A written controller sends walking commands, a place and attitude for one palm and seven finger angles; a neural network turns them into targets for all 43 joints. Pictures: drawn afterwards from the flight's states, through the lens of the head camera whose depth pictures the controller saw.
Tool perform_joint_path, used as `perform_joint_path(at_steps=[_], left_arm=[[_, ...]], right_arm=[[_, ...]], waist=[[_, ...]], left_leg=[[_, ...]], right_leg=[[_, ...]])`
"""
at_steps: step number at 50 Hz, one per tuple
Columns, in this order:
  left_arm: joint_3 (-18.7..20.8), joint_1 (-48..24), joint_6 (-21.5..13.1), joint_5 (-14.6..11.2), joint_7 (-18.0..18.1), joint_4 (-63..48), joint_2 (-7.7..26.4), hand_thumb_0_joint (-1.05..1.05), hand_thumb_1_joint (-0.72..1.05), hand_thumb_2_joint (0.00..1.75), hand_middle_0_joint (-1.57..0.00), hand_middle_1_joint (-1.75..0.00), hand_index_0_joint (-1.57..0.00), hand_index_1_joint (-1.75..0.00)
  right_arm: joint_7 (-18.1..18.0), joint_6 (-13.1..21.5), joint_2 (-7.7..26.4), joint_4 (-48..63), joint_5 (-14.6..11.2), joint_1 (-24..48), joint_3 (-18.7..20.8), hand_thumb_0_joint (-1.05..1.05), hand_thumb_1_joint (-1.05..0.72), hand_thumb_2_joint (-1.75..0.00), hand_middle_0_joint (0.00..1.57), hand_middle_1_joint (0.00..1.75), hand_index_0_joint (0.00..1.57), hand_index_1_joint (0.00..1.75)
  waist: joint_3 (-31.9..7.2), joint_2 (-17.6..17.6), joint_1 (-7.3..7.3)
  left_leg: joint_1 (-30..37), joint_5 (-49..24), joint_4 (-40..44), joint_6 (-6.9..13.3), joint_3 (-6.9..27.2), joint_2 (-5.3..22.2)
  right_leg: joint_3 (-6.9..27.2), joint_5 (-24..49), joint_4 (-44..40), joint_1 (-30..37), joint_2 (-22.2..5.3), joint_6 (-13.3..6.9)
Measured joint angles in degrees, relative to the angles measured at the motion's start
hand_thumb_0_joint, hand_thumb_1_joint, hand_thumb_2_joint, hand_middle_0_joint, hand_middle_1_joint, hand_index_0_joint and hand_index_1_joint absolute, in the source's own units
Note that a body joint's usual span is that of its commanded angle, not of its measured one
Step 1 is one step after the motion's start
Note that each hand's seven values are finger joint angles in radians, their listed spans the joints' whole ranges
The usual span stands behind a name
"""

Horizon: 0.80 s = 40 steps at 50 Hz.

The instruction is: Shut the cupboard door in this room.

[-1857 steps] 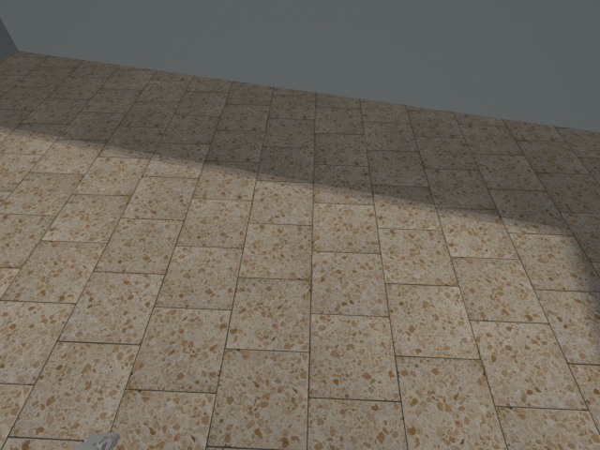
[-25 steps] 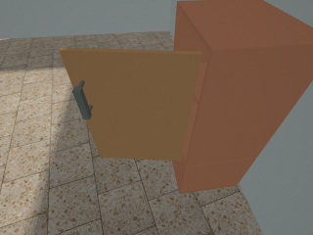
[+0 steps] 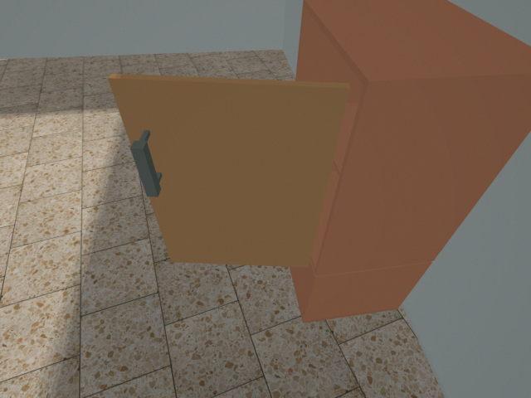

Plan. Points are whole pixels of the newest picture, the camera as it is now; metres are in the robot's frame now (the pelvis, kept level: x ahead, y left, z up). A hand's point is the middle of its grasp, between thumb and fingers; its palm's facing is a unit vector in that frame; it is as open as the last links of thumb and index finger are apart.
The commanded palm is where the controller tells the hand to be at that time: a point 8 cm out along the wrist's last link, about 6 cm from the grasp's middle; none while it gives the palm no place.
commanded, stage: look again from close up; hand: left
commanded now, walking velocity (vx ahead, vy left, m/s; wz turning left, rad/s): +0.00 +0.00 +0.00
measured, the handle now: (149, 163) +0.54 +0.27 +0.04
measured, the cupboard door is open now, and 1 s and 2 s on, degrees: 79 79 79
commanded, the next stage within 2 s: shuffle to correct the standing spot in 0.50 s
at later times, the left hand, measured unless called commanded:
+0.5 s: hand out of the picture -0.02 +0.16 -0.18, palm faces +0.04 -0.98 -0.17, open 7.3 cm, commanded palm none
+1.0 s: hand out of the picture +0.02 +0.19 -0.18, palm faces +0.05 -0.98 -0.17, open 7.3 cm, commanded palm none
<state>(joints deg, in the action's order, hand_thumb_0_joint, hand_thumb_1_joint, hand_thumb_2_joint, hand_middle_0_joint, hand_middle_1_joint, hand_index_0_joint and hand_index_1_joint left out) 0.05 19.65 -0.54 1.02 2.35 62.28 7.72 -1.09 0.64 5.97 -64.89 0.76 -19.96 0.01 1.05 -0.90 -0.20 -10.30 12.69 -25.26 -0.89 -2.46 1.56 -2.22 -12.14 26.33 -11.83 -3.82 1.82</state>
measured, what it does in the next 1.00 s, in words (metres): shifts its weight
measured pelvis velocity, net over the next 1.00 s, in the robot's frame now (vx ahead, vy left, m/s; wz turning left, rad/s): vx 0.05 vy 0.02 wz -0.02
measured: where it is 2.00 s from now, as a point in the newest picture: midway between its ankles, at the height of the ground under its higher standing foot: outside the picture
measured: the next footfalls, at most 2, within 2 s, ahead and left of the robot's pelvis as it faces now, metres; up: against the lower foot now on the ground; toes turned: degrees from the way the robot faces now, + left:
none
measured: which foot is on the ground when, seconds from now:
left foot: down 0.00-1.00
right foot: down 0.00-1.00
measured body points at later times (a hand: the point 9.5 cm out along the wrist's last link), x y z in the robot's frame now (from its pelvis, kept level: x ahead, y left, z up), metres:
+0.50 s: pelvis +0.00 +0.00 +0.00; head +0.00 +0.00 +0.45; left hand -0.02 +0.21 -0.16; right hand -0.01 -0.21 -0.16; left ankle +0.01 +0.13 -0.74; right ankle +0.02 -0.14 -0.74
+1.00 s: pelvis +0.05 +0.02 -0.01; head +0.05 +0.03 +0.44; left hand +0.01 +0.24 -0.17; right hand -0.01 -0.20 -0.16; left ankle +0.01 +0.13 -0.74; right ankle +0.03 -0.11 -0.73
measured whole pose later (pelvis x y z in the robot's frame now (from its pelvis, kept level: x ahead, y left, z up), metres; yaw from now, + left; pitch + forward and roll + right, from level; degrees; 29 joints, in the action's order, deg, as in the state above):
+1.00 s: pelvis +0.05 +0.02 -0.01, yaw -1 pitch -1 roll +1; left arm 2.5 22.2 0.4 1.6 1.1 60.9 8.6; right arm -1.1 1.3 7.4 -62.9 1.5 -23.4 0.5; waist 0.9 -2.3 0.3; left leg -9.4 19.5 -29.8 1.3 -3.9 -0.4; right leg -3.6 -24.2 38.5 -15.8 -4.3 -2.0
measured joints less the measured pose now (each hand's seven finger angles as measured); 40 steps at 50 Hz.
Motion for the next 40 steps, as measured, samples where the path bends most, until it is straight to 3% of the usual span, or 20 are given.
perform_joint_path(at_steps=[32,40], left_arm=[[0.01,0.08,-0.17,0.04,-0.24,0.16,-0.13,0.0,0.91,0.9,-0.2,-0.3,-0.2,-0.3],[1.27,1.62,0.45,0.35,-0.69,-0.91,-0.33,0.0,0.91,0.9,-0.2,-0.3,-0.2,-0.3]], right_arm=[[0.05,-0.1,1.04,0.34,0.02,2.83,0.24,0.0,-0.91,-0.9,0.2,0.3,0.2,0.3],[0.67,-1.39,1.61,0.78,0.65,0.41,0.68,0.0,-0.91,-0.9,0.2,0.3,0.2,0.3]], waist=[[0.95,0.17,0.41],[-0.13,0.2,0.93]], left_leg=[[0.15,-0.34,0.82,-0.3,-0.04,0.29],[-1.81,4.07,-4.39,0.62,0.51,0.14]], right_leg=[[0.03,0.18,-0.55,-0.03,0.33,-0.22],[-0.25,-2.81,2.74,-0.95,0.12,-0.44]])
